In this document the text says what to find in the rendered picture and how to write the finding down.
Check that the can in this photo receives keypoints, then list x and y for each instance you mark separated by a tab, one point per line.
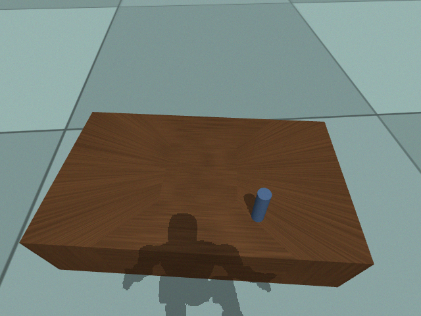
261	204

